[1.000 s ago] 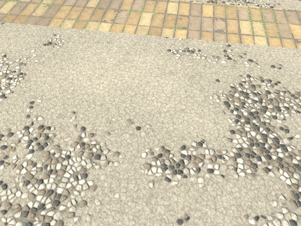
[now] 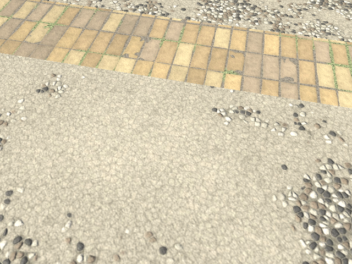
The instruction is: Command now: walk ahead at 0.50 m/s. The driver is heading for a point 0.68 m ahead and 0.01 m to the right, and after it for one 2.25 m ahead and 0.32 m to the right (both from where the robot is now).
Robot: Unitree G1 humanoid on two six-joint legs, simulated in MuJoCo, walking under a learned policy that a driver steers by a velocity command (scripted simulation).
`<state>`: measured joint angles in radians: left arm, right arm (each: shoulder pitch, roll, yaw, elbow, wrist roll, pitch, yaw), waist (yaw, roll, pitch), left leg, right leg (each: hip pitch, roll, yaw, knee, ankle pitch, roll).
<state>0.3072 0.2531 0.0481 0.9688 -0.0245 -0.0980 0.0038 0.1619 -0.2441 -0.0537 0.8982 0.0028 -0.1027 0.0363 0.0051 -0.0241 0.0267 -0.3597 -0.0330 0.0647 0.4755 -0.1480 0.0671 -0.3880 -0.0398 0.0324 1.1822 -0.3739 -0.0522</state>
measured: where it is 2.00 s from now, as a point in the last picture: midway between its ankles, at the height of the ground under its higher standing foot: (189, 216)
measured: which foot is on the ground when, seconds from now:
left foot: down 0.00-0.46, up 0.48-0.96, down 0.98-1.00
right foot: up 0.00-0.42, down 0.44-1.00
